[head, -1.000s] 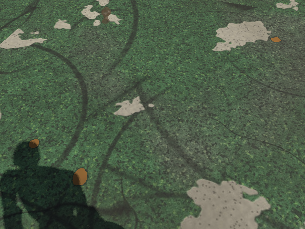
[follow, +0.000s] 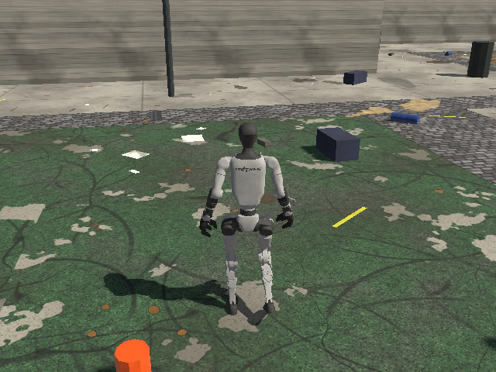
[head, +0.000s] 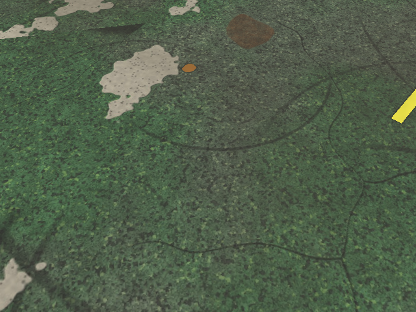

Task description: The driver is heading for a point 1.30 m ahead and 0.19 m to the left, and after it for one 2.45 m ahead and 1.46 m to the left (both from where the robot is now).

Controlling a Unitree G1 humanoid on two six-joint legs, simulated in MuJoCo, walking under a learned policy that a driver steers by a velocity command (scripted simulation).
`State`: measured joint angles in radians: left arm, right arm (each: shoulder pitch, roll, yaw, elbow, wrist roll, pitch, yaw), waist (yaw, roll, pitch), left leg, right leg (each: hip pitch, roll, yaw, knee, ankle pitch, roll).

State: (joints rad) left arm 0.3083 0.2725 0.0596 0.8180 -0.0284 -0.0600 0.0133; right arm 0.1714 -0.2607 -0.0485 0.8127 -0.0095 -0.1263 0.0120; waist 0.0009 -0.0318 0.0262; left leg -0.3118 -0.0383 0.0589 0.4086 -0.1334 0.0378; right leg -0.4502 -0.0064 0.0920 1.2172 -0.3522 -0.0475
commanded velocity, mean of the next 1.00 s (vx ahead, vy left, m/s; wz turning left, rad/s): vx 0.50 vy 0.00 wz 0.20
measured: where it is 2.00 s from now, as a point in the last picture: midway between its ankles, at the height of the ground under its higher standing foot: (170, 174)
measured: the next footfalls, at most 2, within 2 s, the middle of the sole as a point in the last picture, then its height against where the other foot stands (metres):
right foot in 0.34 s outside the picture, level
left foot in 0.92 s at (192, 264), level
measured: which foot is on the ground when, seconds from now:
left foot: down 0.00-0.36, up 0.38-0.90, down 0.92-1.00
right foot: up 0.00-0.32, down 0.34-0.92, up 0.94-1.00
